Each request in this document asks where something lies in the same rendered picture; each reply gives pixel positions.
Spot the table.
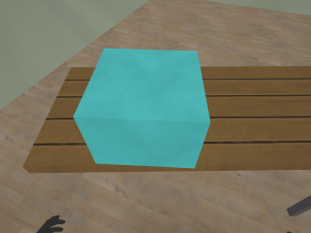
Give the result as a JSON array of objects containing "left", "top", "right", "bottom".
[{"left": 22, "top": 66, "right": 311, "bottom": 216}]

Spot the left robot hand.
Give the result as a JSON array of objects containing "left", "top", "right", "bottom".
[{"left": 36, "top": 215, "right": 65, "bottom": 233}]

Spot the carton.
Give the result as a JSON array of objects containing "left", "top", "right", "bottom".
[{"left": 73, "top": 48, "right": 211, "bottom": 169}]

